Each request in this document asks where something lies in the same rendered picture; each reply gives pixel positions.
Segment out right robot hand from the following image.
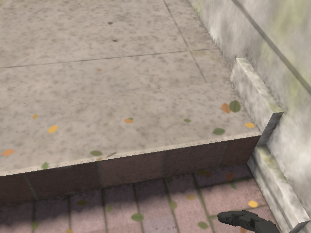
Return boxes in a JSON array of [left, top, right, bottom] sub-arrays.
[[217, 210, 281, 233]]

